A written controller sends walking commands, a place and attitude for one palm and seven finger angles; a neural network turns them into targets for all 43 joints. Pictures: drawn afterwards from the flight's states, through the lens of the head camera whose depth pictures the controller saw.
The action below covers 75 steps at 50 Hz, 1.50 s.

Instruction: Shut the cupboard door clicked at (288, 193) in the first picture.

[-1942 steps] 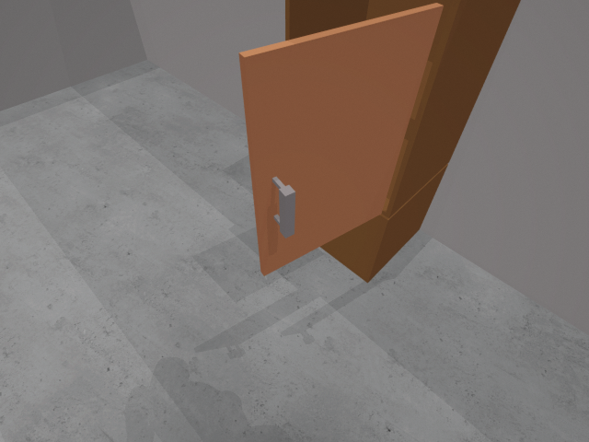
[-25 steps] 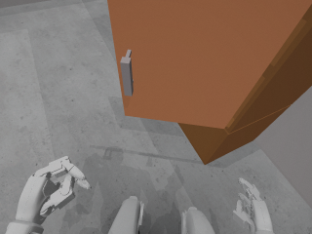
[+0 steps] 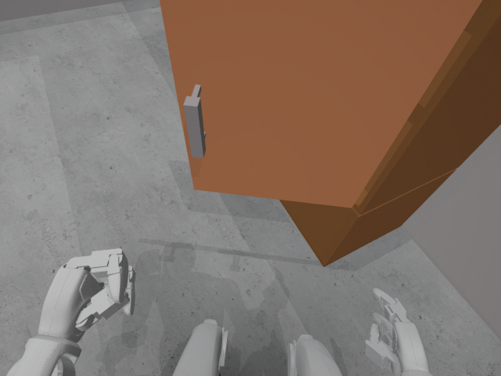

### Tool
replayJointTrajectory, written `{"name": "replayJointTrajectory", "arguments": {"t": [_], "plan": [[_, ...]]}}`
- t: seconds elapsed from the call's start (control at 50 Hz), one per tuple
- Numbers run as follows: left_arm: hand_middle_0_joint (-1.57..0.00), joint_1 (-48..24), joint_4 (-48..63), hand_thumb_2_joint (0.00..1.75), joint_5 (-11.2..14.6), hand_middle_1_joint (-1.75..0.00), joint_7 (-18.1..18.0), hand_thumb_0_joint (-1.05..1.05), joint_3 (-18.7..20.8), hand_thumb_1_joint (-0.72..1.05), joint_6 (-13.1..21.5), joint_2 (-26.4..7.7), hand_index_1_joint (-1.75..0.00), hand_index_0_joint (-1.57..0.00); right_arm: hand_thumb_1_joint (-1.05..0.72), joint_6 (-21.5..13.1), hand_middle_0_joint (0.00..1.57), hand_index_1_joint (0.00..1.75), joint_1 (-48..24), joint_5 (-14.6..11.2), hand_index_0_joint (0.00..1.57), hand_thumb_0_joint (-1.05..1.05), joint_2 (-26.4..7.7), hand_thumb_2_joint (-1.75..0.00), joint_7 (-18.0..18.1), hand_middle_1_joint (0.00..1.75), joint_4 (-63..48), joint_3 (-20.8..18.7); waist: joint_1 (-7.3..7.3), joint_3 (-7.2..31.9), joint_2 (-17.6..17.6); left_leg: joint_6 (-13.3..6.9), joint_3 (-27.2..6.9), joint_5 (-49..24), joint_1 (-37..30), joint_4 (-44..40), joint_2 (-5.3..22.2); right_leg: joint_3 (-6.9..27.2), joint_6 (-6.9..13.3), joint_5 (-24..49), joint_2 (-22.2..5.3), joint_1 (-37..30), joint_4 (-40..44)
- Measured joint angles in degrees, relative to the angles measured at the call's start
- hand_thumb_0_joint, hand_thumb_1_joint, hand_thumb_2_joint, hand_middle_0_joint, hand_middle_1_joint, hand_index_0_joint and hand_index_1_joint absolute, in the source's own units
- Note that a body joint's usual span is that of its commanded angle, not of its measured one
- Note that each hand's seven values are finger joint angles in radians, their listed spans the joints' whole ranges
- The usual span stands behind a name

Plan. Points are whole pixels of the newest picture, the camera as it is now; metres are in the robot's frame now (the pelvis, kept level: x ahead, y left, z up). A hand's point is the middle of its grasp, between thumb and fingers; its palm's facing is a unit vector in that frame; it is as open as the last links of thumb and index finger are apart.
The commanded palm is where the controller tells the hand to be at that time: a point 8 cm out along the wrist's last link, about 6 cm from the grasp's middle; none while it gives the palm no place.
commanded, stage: raise the hand and make a fist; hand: left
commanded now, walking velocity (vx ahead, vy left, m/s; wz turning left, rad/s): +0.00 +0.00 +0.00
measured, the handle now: (198, 122) +0.54 +0.15 +0.06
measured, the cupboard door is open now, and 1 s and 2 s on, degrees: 57 57 57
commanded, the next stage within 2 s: bring the fist close to the handle in 0.42 s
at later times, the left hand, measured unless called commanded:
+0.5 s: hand (135, 286) +0.23 +0.18 +0.05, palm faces -0.06 -1.00 -0.03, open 3.1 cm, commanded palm +0.21 +0.24 +0.06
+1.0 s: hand (174, 224) +0.32 +0.15 +0.06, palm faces -0.05 -1.00 -0.03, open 3.1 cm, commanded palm +0.31 +0.19 +0.06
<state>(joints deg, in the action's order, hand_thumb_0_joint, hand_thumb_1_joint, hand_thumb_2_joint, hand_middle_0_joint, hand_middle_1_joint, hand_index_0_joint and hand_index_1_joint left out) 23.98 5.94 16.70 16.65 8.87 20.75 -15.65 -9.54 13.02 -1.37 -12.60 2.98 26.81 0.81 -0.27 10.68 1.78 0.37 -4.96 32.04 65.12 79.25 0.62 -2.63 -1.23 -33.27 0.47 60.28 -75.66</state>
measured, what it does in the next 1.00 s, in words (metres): stands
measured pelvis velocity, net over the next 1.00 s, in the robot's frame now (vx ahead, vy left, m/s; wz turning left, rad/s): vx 0.01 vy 0.00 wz -0.01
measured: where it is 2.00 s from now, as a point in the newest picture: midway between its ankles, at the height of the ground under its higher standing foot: outside the picture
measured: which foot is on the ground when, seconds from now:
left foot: down 0.00-1.00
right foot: down 0.00-1.00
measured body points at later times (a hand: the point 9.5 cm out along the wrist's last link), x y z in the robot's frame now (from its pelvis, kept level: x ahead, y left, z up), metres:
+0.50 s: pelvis +0.01 +0.00 +0.00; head +0.08 +0.01 +0.45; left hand +0.23 +0.23 +0.06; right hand +0.20 -0.24 -0.07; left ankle +0.05 +0.11 -0.61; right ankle +0.03 -0.14 -0.61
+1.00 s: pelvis +0.01 +0.00 +0.01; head +0.09 +0.01 +0.45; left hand +0.32 +0.20 +0.06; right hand +0.17 -0.24 -0.08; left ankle +0.05 +0.12 -0.61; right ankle +0.03 -0.14 -0.61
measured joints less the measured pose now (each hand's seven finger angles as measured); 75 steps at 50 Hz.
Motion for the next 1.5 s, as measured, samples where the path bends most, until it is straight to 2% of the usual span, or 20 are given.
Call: {"name": "replayJointTrajectory", "arguments": {"t": [0.22,0.38,0.52,0.6,0.72,0.84,0.92,1.02,1.18,1.26,1.38,1.5], "plan": [[-1.29,-0.3,-2.4,0.9,0.0,-1.5,-0.1,0.02,-0.6,0.9,-1.0,0.5,-1.49,-1.29,-0.9,1.0,0.2,0.3,1.4,-0.4,0.2,0.02,-0.6,-0.9,0.2,0.3,0.5,-0.5,0.8,0.2,0.3,0.2,0.5,-0.1,-0.8,-1.2,0.2,0.5,0.2,0.0,0.1,-0.3,0.6],[-1.3,-0.9,-2.1,0.9,0.4,-1.5,-0.9,0.02,0.3,0.9,2.0,0.8,-1.49,-1.3,-0.9,1.0,0.2,0.3,0.7,0.0,0.2,0.02,-0.8,-0.9,0.1,0.3,0.7,-0.9,0.5,0.3,0.2,0.4,0.3,0.6,-0.3,-0.4,0.2,0.3,0.3,-0.7,0.1,0.1,-0.1],[-1.3,-0.8,-2.3,0.9,0.0,-1.5,0.4,0.02,-0.5,0.9,-0.1,0.7,-1.5,-1.3,-0.9,1.7,0.2,0.3,-0.3,-0.2,0.2,0.02,-0.5,-0.9,-0.1,0.3,0.0,-0.7,0.32,0.4,0.3,0.2,0.5,0.8,-0.6,-0.6,0.2,0.5,0.2,-0.9,0.1,-0.2,0.0],[-1.3,-1.3,-2.2,0.9,0.0,-1.5,-0.1,0.02,-0.6,0.9,0.2,0.8,-1.5,-1.3,-0.9,1.7,0.2,0.3,-0.3,0.1,0.2,0.02,-0.5,-0.9,0.1,0.3,-0.5,-0.4,0.19,0.3,0.3,0.2,0.3,0.8,-0.6,-0.6,0.1,0.3,0.2,-0.9,0.1,-0.3,0.2],[-1.3,-8.6,-4.6,0.9,-1.7,-1.5,-2.1,0.02,-2.4,0.9,0.9,1.7,-1.5,-1.3,-0.9,1.2,0.2,0.3,-0.9,0.5,0.2,0.01,-1.1,-0.9,0.0,0.3,0.2,0.2,0.39,-0.1,0.4,0.2,-0.2,0.9,1.2,0.7,-0.3,-0.2,0.1,-1.1,-0.2,1.1,-1.0],[-1.3,-15.6,-7.1,0.9,-4.6,-1.5,-4.4,0.02,-5.5,0.9,-3.2,2.4,-1.5,-1.3,-0.9,2.4,0.2,0.3,-0.7,0.5,0.2,0.01,-0.6,-0.9,-0.6,0.3,0.7,0.4,1.77,-0.4,0.4,0.1,0.3,0.5,1.4,0.1,-0.2,0.3,0.0,-0.7,-0.2,1.7,-0.6],[-1.3,-18.6,-9.7,0.9,-5.6,-1.5,-7.3,0.02,-5.2,0.9,-4.6,2.6,-1.5,-1.3,-0.9,3.7,0.2,0.3,0.3,0.7,0.2,0.01,-0.3,-0.9,-1.1,0.3,1.1,0.5,2.51,-0.3,0.4,0.0,1.0,0.0,0.2,-1.6,0.0,1.0,0.0,-0.1,-0.1,0.9,0.8],[-1.3,-22.5,-14.8,0.9,-5.9,-1.5,-9.8,0.02,-3.5,0.9,-3.2,2.8,-1.49,-1.3,-0.9,4.8,0.2,0.3,1.8,0.9,0.2,0.01,-0.5,-0.9,-1.5,0.3,2.3,0.4,2.73,0.0,0.4,0.1,1.4,-0.4,-1.0,-3.3,0.1,1.3,0.1,0.2,-0.1,0.0,2.0],[-1.3,-30.8,-24.4,0.9,-6.9,-1.5,-9.1,0.02,-4.7,0.9,-0.5,3.3,-1.5,-1.3,-0.9,5.4,0.2,0.3,1.8,0.9,0.2,0.01,-1.5,-0.9,-1.4,0.3,4.7,-0.3,3.18,-0.8,0.2,0.4,1.3,-0.7,-0.8,-3.7,0.0,1.3,0.3,0.3,-0.2,0.4,2.1],[-1.3,-35.5,-28.1,0.9,-7.5,-1.5,-10.1,0.02,-4.6,0.9,0.4,4.1,-1.5,-1.3,-0.9,5.6,0.2,0.3,1.1,1.1,0.2,0.01,-1.5,-0.9,-1.4,0.3,5.4,-0.7,3.75,-1.1,-0.1,0.5,1.6,-0.9,-0.2,-3.7,0.0,1.6,0.4,0.4,-0.1,1.3,1.7],[-1.3,-42.2,-34.7,0.9,-8.9,-1.5,-12.5,0.02,-2.7,0.9,1.8,4.1,-1.5,-1.3,-0.9,6.8,0.2,0.3,0.8,1.6,0.2,0.01,-1.1,-0.9,-2.1,0.3,6.1,-0.9,4.41,-1.0,-0.2,0.7,2.1,-1.1,0.1,-4.1,0.2,2.1,0.6,0.5,0.0,2.1,1.5],[-1.3,-49.7,-44.1,0.9,-9.3,-1.5,-12.7,0.02,-0.6,0.9,2.6,3.0,-1.5,-1.3,-0.9,7.7,0.2,0.3,1.2,1.7,0.2,0.01,-0.8,-0.9,-2.4,0.3,7.1,-0.7,4.96,-1.3,0.0,0.9,2.1,-1.5,0.8,-4.4,0.3,2.1,0.8,0.7,0.1,3.0,1.4]]}}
